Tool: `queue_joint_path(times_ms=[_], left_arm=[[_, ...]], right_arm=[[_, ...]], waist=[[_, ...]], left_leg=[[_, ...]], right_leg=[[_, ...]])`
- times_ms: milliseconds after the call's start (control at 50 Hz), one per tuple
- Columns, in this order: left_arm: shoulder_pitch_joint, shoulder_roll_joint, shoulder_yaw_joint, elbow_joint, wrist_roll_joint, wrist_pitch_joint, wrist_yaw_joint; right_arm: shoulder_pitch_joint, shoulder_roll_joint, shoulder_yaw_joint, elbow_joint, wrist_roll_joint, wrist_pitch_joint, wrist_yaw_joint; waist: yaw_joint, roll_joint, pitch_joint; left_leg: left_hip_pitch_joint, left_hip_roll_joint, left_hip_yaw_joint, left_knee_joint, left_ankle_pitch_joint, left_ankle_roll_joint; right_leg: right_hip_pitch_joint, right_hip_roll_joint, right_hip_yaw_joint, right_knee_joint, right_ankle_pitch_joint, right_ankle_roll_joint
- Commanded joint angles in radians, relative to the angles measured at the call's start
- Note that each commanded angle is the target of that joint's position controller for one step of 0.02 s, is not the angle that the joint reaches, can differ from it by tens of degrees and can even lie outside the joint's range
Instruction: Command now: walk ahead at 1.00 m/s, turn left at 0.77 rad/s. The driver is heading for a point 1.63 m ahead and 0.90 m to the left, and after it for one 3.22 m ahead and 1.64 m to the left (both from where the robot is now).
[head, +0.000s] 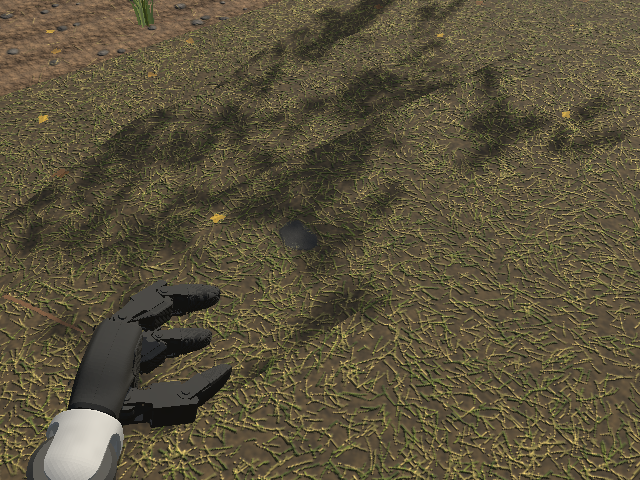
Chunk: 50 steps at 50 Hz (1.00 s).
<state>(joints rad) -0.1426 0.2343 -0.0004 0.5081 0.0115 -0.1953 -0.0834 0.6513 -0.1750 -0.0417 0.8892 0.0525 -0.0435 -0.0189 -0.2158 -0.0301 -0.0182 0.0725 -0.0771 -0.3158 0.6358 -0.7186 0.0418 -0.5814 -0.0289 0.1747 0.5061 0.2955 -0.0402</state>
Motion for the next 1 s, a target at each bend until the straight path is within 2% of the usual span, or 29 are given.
queue_joint_path(times_ms=[20, 60, 80, 100, 120, 140, 160, 180, 200, 240, 300, 380, 420, 440, 480, 500, 520, 540, 560, 600, 660, 700, 740, 780, 880, 940, 960, 980, 1000], left_arm=[[0.065, 0.091, 0.067, -0.030, -0.041, -0.006, 0.011], [0.503, 0.168, 0.123, 0.091, -0.056, 0.019, 0.046], [0.710, 0.170, 0.118, 0.151, -0.041, 0.032, 0.057], [0.746, 0.213, 0.108, 0.172, 0.002, 0.046, 0.060], [0.696, 0.260, 0.126, 0.171, 0.013, 0.065, 0.047], [0.666, 0.289, 0.143, 0.209, 0.012, 0.077, 0.042], [0.602, 0.149, 0.112, 0.204, 0.020, 0.079, 0.041], [0.455, 0.127, 0.095, 0.220, 0.011, 0.063, 0.042], [0.441, 0.059, 0.085, 0.261, -0.008, 0.050, 0.049], [0.392, -0.007, 0.060, 0.318, -0.008, 0.049, 0.064], [0.362, 0.066, 0.065, 0.314, -0.005, 0.054, 0.096], [0.508, 0.183, 0.088, 0.351, -0.018, 0.085, 0.122], [0.531, 0.236, 0.093, 0.333, -0.012, 0.095, 0.139], [0.562, 0.268, 0.099, 0.332, -0.005, 0.096, 0.149], [0.441, 0.322, 0.109, 0.288, 0.012, 0.099, 0.153], [0.367, 0.255, 0.093, 0.261, 0.010, 0.084, 0.142], [0.525, 0.114, 0.047, 0.217, 0.023, 0.042, 0.114], [0.474, 0.168, 0.050, 0.138, -0.035, 0.003, 0.092], [0.370, 0.235, 0.066, 0.130, -0.060, -0.010, 0.093], [0.398, 0.204, 0.071, 0.162, -0.029, 0.024, 0.101], [0.388, 0.216, 0.088, 0.149, -0.002, 0.078, 0.103], [0.330, 0.122, 0.062, 0.131, 0.027, 0.072, 0.080], [0.210, 0.152, 0.080, 0.088, 0.013, 0.056, 0.055], [0.126, 0.094, 0.065, 0.056, 0.020, 0.046, 0.030], [0.078, 0.139, 0.083, 0.017, -0.026, 0.047, 0.010], [0.287, 0.203, 0.122, 0.110, -0.052, 0.054, 0.039], [0.468, 0.246, 0.144, 0.167, -0.060, 0.052, 0.042], [0.654, 0.253, 0.144, 0.233, -0.048, 0.056, 0.039], [0.772, 0.242, 0.113, 0.279, -0.004, 0.059, 0.025]], right_arm=[[-0.034, -0.130, -0.034, -0.011, 0.004, 0.015, -0.007], [-0.170, -0.200, -0.058, -0.052, -0.018, 0.014, -0.008], [-0.201, -0.114, -0.038, -0.063, -0.029, -0.001, -0.001], [-0.026, -0.024, -0.011, -0.072, -0.039, -0.027, 0.006], [0.079, -0.047, -0.004, -0.111, 0.012, -0.048, -0.009], [-0.014, -0.037, 0.012, -0.164, 0.042, -0.051, -0.029], [-0.173, -0.077, -0.001, -0.177, 0.023, -0.033, -0.053], [-0.222, -0.094, -0.013, -0.215, 0.016, -0.020, -0.048], [-0.258, -0.075, -0.013, -0.202, -0.020, -0.005, -0.038], [-0.312, -0.046, -0.021, -0.237, -0.009, 0.015, 0.003], [-0.443, -0.045, -0.007, -0.327, -0.038, 0.014, 0.029], [-0.602, -0.064, 0.005, -0.399, -0.028, 0.016, 0.075], [-0.653, -0.137, -0.018, -0.418, -0.018, 0.005, 0.101], [-0.636, -0.166, -0.032, -0.421, -0.015, 0.005, 0.107], [-0.155, -0.308, -0.107, -0.300, -0.001, 0.017, 0.095], [0.028, -0.343, -0.118, -0.219, 0.010, 0.026, 0.072], [-0.116, -0.365, -0.088, -0.268, -0.008, 0.015, 0.060], [-0.162, -0.329, -0.079, -0.321, -0.047, -0.003, 0.048], [-0.200, -0.293, -0.077, -0.327, -0.059, -0.025, 0.043], [-0.379, -0.273, -0.067, -0.345, -0.059, -0.053, 0.057], [-0.463, -0.207, -0.045, -0.341, -0.027, -0.055, 0.042], [-0.423, -0.257, -0.067, -0.317, -0.028, -0.034, 0.013], [-0.288, -0.241, -0.066, -0.268, -0.018, -0.022, -0.021], [-0.247, -0.199, -0.049, -0.227, 0.002, -0.010, -0.034], [-0.236, -0.206, -0.049, -0.195, 0.004, 0.008, -0.046], [-0.235, -0.181, -0.044, -0.165, -0.011, 0.022, -0.051], [-0.292, -0.200, -0.041, -0.168, -0.019, 0.020, -0.037], [-0.274, -0.163, -0.032, -0.160, -0.032, 0.012, -0.012], [-0.155, -0.013, 0.014, -0.141, -0.054, -0.016, 0.016]], waist=[[0.138, 0.129, 0.049], [0.370, 0.103, -0.100], [0.451, -0.004, -0.168], [0.351, -0.351, -0.243], [0.274, -0.575, -0.348], [0.272, -0.461, -0.358], [0.293, -0.067, -0.176], [0.213, -0.068, -0.022], [0.200, -0.020, 0.046], [0.145, -0.064, 0.107], [0.160, -0.061, 0.130], [0.221, 0.056, 0.125], [0.214, 0.033, 0.120], [0.188, -0.025, 0.077], [-0.083, -0.112, -0.122], [-0.148, 0.103, -0.107], [0.078, 0.377, -0.176], [0.084, 0.350, -0.293], [0.099, 0.127, -0.112], [0.245, -0.070, 0.039], [0.305, -0.023, 0.096], [0.272, -0.001, 0.039], [0.196, 0.007, 0.056], [0.153, 0.054, 0.051], [0.150, 0.125, 0.076], [0.212, 0.132, 0.027], [0.309, 0.109, -0.035], [0.370, 0.032, -0.108], [0.346, -0.294, -0.196]], left_leg=[[-0.242, 0.057, -0.132, 0.129, 0.515, 0.095], [-0.406, 0.024, -0.083, 0.570, 0.633, 0.027], [-0.718, -0.036, -0.076, 0.892, 0.108, 0.001], [-0.977, -0.004, -0.057, 1.172, -0.067, 0.007], [-1.071, 0.030, 0.017, 1.304, 0.004, -0.033], [-1.142, 0.079, 0.131, 1.328, 0.142, -0.053], [-1.101, 0.126, 0.175, 1.275, 0.304, -0.022], [-1.067, 0.168, 0.177, 1.186, 0.403, -0.017], [-1.048, 0.219, 0.142, 1.129, 0.403, 0.004], [-0.908, 0.267, 0.129, 0.831, 0.458, 0.011], [-0.857, 0.245, 0.200, 0.560, 0.619, -0.012], [-0.876, 0.158, 0.357, 0.311, 0.700, 0.054], [-0.695, 0.059, 0.476, 0.174, 0.690, 0.086], [-0.573, 0.011, 0.510, 0.174, 0.662, 0.092], [0.057, -0.011, 0.410, 0.248, 0.610, 0.170], [0.311, 0.056, 0.273, 0.123, 0.666, 0.230], [0.373, 0.186, -0.139, 0.035, 0.571, 0.335], [0.406, 0.339, -0.562, -0.264, 0.147, 0.469], [0.201, 0.316, -0.562, -0.374, 0.128, 0.404], [-0.199, 0.246, -0.389, -0.356, 0.310, 0.355], [-0.510, 0.126, -0.160, -0.359, 0.480, 0.311], [-0.598, 0.073, -0.036, -0.248, 0.748, 0.280], [-0.476, 0.039, -0.065, -0.184, 0.563, 0.236], [-0.515, 0.015, -0.077, -0.135, 0.380, 0.200], [-0.407, 0.064, -0.166, 0.003, 0.280, 0.145], [-0.126, 0.032, -0.128, 0.313, 0.443, 0.106], [-0.134, 0.022, -0.070, 0.504, 0.576, 0.073], [-0.367, -0.002, -0.010, 0.830, 0.421, 0.033], [-0.802, -0.072, -0.047, 1.243, -0.090, 0.031]], right_leg=[[0.394, -0.005, -0.017, -0.145, 0.099, 0.029], [0.806, -0.084, -0.011, -0.095, 0.119, 0.050], [1.111, -0.179, 0.066, 0.047, -0.004, 0.040], [1.306, -0.241, 0.039, 0.360, 0.497, 0.105], [1.295, -0.362, 0.302, 0.231, 0.488, -0.003], [1.162, -0.458, 0.585, -0.025, -0.249, -0.152], [0.920, -0.385, 0.579, -0.209, -0.577, -0.137], [0.682, -0.418, 0.523, -0.197, -0.434, -0.190], [0.583, -0.389, 0.423, -0.117, -0.247, -0.163], [0.350, -0.257, 0.080, -0.146, -0.244, -0.062], [0.295, -0.251, -0.068, -0.215, -0.053, -0.055], [0.509, -0.224, -0.236, -0.216, 0.184, 0.011], [0.498, -0.185, -0.330, -0.151, 0.507, 0.063], [0.502, -0.202, -0.333, -0.075, 0.693, 0.070], [0.229, -0.203, -0.311, 0.428, 0.864, 0.073], [-0.037, -0.014, -0.325, 0.957, -0.178, 0.092], [-0.250, 0.063, -0.170, 1.215, -0.894, 0.056], [-0.407, 0.073, 0.001, 1.164, -0.831, 0.022], [-0.379, 0.039, 0.003, 0.992, -0.726, -0.006], [-0.166, -0.022, 0.015, 0.776, -0.655, 0.017], [0.049, -0.045, -0.034, 0.482, -0.685, 0.073], [0.172, -0.016, -0.101, 0.464, -0.349, 0.076], [-0.003, -0.004, -0.030, 0.271, -0.088, 0.045], [0.110, 0.028, -0.038, 0.129, 0.112, 0.030], [0.214, -0.010, 0.036, -0.027, 0.043, 0.050], [0.274, -0.121, 0.037, -0.208, 0.110, 0.078], [0.446, -0.118, -0.016, -0.248, 0.143, 0.093], [0.748, -0.143, 0.003, -0.109, -0.009, 0.089], [1.109, -0.136, 0.001, 0.282, 0.094, 0.107]])
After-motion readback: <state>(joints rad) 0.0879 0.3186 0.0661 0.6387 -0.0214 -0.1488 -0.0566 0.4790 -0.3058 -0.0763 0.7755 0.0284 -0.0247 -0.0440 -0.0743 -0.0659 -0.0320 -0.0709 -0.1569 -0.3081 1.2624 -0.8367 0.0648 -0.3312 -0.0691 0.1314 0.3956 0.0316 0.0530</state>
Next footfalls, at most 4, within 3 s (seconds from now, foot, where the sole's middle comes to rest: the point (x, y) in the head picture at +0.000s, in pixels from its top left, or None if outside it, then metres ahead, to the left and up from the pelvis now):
0.08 right None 0.23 -0.19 -0.86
0.50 left None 0.58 0.13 -0.86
0.98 right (175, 338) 1.07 0.20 -1.01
1.44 left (9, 341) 1.15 0.66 -1.01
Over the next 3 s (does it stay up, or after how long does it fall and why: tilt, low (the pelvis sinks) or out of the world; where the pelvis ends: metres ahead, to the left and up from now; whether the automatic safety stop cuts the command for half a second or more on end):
stays up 2.28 1.17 -0.55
